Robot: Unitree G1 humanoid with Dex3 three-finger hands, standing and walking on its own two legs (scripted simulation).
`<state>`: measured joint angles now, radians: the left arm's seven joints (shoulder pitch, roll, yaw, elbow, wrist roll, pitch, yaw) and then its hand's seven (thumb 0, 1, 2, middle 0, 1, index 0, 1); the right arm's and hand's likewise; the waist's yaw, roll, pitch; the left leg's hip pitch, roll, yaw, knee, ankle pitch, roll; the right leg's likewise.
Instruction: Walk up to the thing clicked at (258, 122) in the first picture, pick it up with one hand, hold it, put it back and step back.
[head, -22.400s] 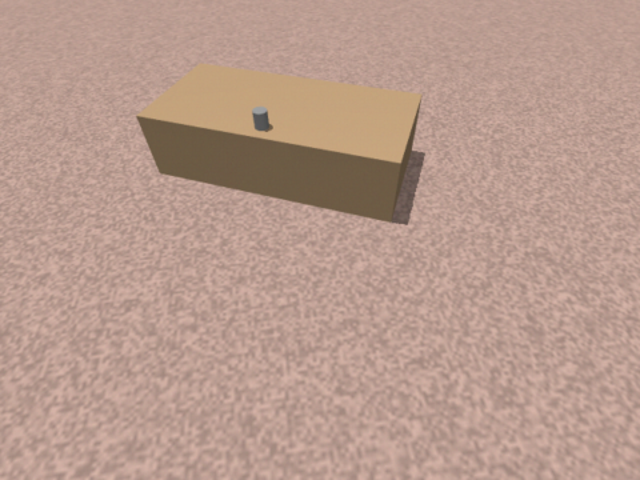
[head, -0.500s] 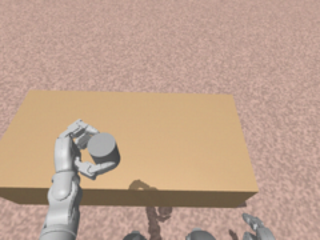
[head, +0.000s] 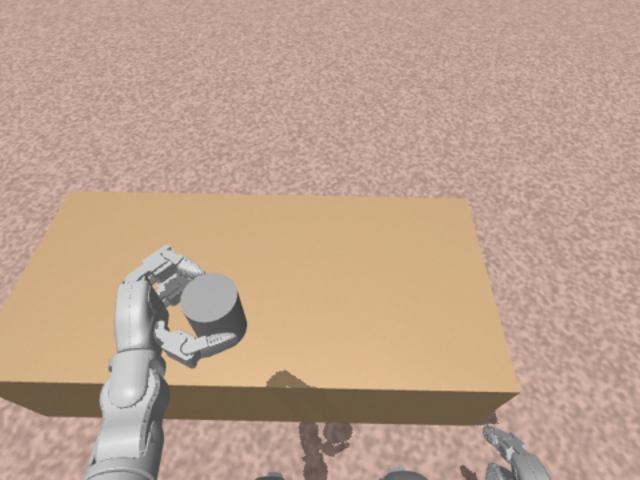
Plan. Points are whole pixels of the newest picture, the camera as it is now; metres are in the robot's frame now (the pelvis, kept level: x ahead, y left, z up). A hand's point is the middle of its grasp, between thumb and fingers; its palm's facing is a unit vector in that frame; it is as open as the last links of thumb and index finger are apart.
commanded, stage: hold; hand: left
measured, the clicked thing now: (216, 313) +0.31 +0.15 +0.04
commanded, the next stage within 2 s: none
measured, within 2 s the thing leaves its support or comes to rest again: neither
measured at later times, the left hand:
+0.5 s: hand (198, 303) +0.32 +0.16 +0.06, palm faces +0.14 -0.99 -0.02, open 10.2 cm
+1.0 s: hand (198, 301) +0.32 +0.16 +0.06, palm faces +0.13 -0.99 -0.02, open 10.2 cm
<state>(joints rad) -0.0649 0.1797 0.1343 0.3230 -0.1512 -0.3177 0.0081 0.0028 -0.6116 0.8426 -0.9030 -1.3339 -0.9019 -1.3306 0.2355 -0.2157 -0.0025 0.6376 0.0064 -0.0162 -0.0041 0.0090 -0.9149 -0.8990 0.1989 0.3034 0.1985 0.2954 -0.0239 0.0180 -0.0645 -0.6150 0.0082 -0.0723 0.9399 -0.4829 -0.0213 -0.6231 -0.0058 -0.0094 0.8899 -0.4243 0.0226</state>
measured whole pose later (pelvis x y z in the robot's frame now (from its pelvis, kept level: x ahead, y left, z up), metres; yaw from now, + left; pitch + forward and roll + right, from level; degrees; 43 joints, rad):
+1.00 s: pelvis -0.01 +0.00 +0.01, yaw +0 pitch +7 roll -1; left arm -0.07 0.17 0.11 0.32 -0.15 -0.30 0.01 0.00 -0.61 0.85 -0.89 -1.36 -0.89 -1.35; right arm 0.23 -0.22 0.00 0.65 0.01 -0.03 -0.01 0.01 -0.91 -0.90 0.20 0.30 0.20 0.30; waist -0.02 0.02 -0.05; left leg -0.54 0.01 -0.07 0.88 -0.45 -0.02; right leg -0.55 -0.01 -0.01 0.83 -0.39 0.02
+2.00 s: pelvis -0.01 +0.00 +0.01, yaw +0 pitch +7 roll -1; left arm -0.05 0.17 0.13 0.31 -0.15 -0.31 0.01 0.00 -0.61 0.87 -0.88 -1.36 -0.88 -1.36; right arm 0.23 -0.22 -0.01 0.64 0.01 -0.04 0.00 0.01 -0.91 -0.90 0.20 0.30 0.20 0.30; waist -0.02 0.02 -0.05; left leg -0.56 0.01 -0.07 0.89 -0.46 -0.02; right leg -0.57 -0.01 -0.01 0.85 -0.40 0.02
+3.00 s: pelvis -0.04 +0.00 -0.13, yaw -1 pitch +27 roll -3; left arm -0.51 0.29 0.36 0.88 -0.15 -0.60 -0.12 0.00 -0.61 0.82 -0.92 -1.31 -0.92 -1.30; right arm 0.19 -0.25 -0.01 0.69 -0.04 -0.01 0.04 0.01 -0.91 -0.90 0.20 0.30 0.20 0.30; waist -0.07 0.02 -0.17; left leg -1.38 -0.01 -0.10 1.55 -0.64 -0.03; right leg -1.39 0.00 -0.02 1.49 -0.58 0.02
